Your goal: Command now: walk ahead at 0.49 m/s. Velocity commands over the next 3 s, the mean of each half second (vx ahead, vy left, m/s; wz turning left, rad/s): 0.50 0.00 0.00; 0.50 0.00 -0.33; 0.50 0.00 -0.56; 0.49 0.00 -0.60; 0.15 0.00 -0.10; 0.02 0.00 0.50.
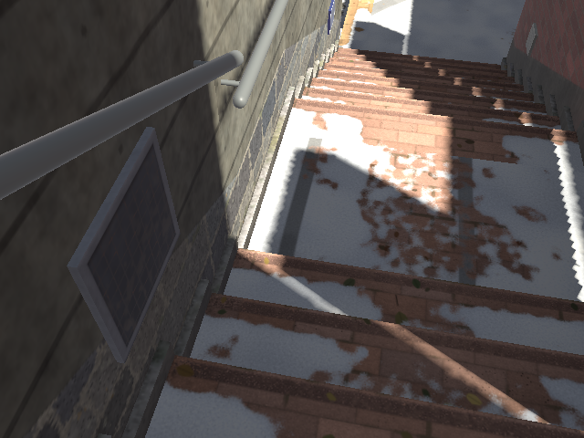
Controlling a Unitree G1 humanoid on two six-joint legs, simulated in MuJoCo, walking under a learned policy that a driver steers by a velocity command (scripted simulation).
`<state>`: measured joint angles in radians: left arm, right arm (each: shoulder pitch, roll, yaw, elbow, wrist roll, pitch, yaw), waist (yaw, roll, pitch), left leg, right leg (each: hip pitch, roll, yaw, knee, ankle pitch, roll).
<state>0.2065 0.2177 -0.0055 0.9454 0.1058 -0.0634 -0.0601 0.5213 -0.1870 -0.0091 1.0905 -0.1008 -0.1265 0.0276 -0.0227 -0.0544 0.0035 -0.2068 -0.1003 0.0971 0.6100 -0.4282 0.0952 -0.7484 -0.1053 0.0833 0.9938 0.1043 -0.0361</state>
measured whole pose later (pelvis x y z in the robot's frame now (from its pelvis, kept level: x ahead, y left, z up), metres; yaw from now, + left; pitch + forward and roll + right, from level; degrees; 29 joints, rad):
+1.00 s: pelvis +0.57 +0.02 -0.30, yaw -12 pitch +3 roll +3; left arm 0.30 0.21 0.02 0.91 0.08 -0.08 -0.08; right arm 0.39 -0.19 0.02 0.95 -0.08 -0.13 0.02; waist 0.04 -0.03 -0.03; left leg -0.29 -0.01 0.21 0.58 -0.33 0.05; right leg -0.89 -0.12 0.02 1.38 -0.08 -0.07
